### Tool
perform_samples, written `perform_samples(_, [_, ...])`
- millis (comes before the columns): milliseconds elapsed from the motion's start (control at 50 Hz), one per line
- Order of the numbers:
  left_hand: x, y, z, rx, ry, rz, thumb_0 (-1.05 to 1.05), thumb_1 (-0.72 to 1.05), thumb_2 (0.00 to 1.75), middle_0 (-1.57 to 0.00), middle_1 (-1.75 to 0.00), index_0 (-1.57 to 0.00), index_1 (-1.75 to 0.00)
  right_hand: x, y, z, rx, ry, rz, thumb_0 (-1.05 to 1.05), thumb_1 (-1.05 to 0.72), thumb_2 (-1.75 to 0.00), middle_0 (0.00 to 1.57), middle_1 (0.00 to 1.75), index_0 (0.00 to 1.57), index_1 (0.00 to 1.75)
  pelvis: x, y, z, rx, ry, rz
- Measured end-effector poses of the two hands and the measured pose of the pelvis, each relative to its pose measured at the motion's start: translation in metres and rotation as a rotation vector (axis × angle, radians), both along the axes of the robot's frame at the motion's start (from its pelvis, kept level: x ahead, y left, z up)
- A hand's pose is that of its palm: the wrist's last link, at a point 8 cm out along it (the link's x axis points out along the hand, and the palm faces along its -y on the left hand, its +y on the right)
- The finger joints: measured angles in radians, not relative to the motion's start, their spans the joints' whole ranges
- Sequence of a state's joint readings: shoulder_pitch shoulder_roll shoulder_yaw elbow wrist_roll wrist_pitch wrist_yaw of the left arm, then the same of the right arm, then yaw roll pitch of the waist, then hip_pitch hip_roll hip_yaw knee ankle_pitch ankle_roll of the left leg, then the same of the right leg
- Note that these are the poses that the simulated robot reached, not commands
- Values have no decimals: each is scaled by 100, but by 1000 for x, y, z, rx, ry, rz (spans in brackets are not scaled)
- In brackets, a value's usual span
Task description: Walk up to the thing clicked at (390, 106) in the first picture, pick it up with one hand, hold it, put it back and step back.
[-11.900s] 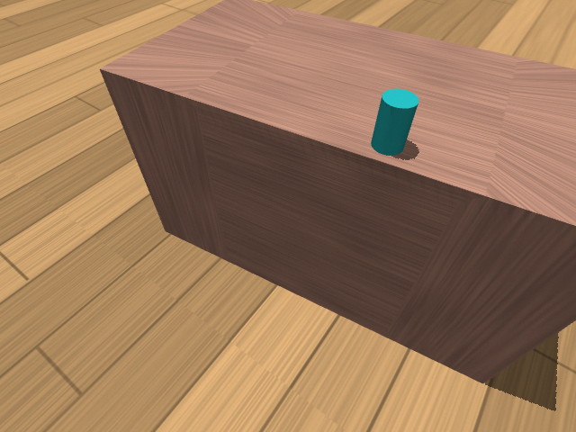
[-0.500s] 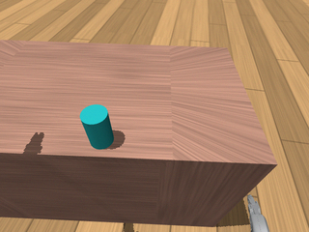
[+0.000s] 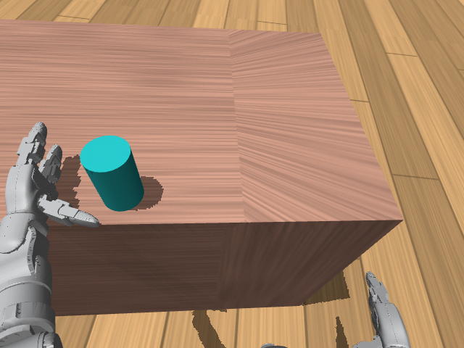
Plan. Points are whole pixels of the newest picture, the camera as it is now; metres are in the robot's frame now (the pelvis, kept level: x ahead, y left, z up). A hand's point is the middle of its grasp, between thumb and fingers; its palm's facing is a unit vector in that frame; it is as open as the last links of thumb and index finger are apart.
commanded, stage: close in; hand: left
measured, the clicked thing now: (115, 175) +0.40 +0.18 +0.06
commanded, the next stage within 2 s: rest palm in 0.36 s
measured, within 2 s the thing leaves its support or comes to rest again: leaves its support in 1.78 s
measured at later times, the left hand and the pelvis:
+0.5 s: hand (101, 180) +0.38 +0.19 +0.08, palm faces +0.14 -0.99 +0.03, open 17.5 cm; pelvis +0.00 +0.00 -0.01, yaw +0 degrees
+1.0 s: hand (112, 173) +0.39 +0.18 +0.08, palm faces +0.15 -0.99 +0.03, open 14.5 cm; pelvis -0.01 +0.00 -0.01, yaw +0 degrees
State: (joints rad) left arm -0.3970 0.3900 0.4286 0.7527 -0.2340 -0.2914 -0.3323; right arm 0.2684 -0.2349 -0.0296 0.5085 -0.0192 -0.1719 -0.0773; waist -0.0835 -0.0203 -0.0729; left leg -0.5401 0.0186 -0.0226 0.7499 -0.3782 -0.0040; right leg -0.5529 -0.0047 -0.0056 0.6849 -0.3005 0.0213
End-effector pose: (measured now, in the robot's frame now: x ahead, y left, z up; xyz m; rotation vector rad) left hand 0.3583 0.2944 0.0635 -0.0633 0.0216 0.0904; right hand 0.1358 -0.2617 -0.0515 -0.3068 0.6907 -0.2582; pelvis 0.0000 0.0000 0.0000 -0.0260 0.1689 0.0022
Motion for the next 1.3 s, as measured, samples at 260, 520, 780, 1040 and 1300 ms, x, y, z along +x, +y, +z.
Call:
perform_samples(260, [-6, -29, 10, 37, -37, 56, -2, -50, 7, -3, -5, -5, -4, 9, 9, -4, 81, -45, 18, -1, 53, -5, 6, 5, 6, 5, 5, -2, -9, 11, -10, 0])
perform_samples(520, [-9, -53, 13, 35, -39, 53, -2, -54, 7, -4, -3, -4, -3, 3, 4, 2, 74, -49, 12, -1, 52, -6, 6, 5, 6, 5, 0, -3, -11, 14, -27, 2])
perform_samples(780, [-14, -67, 14, 32, -45, 76, -2, -58, 5, -18, -8, -16, -8, -2, 1, 3, 72, -51, -23, -1, 50, -6, 5, 5, 6, 5, -3, -3, -11, 17, -37, -6])
perform_samples(1040, [8, -67, 9, 24, -17, 65, -2, -46, 22, -62, -42, -61, -41, -9, 5, -2, 76, -36, -14, -1, 49, -6, 5, 5, 6, 5, -7, -2, -14, 17, -13, -9])
perform_samples(1300, [5, -62, 4, 34, -38, 75, -1, -34, 53, -85, -72, -87, -71, -7, 5, -2, 70, -27, -15, -1, 48, -6, 5, 5, 6, 5, -5, 1, -16, 16, -2, -10])
